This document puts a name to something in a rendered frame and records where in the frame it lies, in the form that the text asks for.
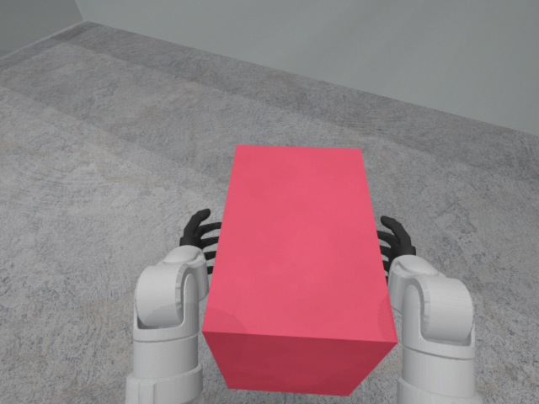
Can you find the carton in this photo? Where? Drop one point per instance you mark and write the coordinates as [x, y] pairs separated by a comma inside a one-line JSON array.
[[298, 300]]

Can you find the left robot forearm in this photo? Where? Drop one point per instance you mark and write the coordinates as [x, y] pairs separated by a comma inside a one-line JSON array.
[[165, 325]]

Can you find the right robot forearm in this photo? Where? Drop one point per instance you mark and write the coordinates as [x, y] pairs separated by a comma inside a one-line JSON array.
[[438, 334]]

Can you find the robot left hand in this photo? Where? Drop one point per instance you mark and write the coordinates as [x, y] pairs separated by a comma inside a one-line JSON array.
[[193, 233]]

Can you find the robot right hand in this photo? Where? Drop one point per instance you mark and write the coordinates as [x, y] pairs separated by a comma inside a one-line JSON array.
[[400, 243]]

